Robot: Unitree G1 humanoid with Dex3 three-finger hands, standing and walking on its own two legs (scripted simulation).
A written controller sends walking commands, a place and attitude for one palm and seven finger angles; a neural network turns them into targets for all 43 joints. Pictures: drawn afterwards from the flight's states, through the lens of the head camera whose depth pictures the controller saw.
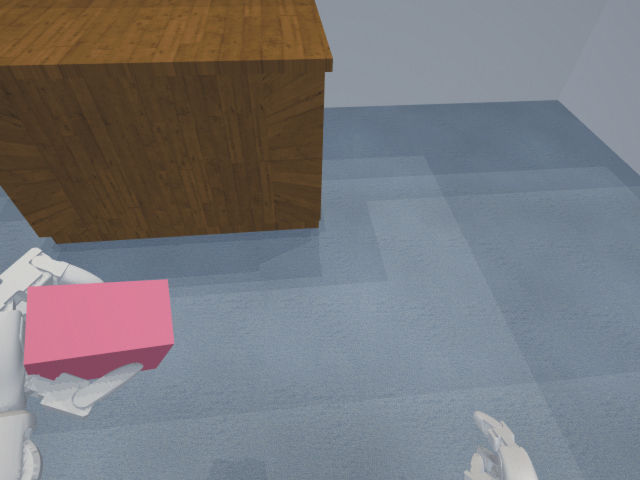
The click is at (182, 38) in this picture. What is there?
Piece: table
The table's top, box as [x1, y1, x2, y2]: [0, 0, 332, 79]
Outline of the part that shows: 0,0 0,79 331,71 332,69 332,57 314,0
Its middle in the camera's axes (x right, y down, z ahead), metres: -0.59 -0.76 +1.35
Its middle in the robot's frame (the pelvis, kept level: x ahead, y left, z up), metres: +1.49 +0.67 -0.01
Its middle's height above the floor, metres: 0.76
